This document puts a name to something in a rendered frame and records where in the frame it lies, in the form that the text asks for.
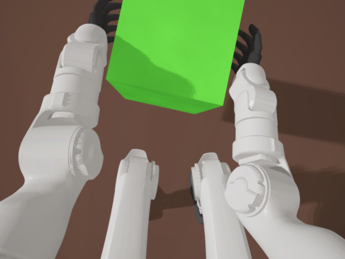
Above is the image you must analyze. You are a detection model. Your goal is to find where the robot left hand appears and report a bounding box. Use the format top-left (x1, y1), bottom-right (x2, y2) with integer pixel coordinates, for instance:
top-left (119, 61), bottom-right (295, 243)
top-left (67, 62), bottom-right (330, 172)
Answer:
top-left (88, 0), bottom-right (122, 44)

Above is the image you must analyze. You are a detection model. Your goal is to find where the right robot upper arm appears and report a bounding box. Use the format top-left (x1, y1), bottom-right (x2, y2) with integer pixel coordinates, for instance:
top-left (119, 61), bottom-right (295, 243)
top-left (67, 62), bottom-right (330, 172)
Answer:
top-left (224, 163), bottom-right (345, 259)

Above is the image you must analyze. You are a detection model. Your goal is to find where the left robot upper arm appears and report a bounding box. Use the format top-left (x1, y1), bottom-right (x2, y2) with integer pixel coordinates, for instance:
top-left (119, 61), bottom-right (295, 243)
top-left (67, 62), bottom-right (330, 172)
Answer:
top-left (0, 125), bottom-right (104, 259)

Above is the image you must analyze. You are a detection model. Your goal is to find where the robot left thigh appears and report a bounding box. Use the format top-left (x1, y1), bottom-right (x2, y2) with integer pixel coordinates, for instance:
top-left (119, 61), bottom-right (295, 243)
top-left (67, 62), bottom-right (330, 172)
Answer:
top-left (101, 156), bottom-right (159, 259)

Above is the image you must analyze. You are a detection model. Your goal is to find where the robot left forearm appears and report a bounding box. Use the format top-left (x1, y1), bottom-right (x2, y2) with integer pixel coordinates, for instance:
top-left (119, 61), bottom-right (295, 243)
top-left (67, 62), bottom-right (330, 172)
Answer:
top-left (18, 24), bottom-right (107, 170)

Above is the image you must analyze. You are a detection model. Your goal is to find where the robot right hand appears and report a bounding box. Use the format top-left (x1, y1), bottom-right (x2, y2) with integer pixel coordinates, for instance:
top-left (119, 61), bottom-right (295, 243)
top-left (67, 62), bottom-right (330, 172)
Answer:
top-left (231, 24), bottom-right (263, 75)

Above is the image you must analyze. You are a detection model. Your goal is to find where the carton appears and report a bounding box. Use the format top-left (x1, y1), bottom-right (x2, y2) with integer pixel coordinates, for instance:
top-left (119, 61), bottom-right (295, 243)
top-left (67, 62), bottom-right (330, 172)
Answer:
top-left (106, 0), bottom-right (245, 114)

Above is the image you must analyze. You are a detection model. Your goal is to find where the robot right forearm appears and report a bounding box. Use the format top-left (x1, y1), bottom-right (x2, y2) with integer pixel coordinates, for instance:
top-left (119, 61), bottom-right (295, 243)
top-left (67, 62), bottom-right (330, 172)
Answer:
top-left (229, 63), bottom-right (294, 180)

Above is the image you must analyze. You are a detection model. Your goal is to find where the right robot shin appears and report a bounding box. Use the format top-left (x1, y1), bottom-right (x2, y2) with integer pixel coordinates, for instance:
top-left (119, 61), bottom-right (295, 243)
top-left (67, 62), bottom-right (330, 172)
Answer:
top-left (197, 153), bottom-right (231, 214)

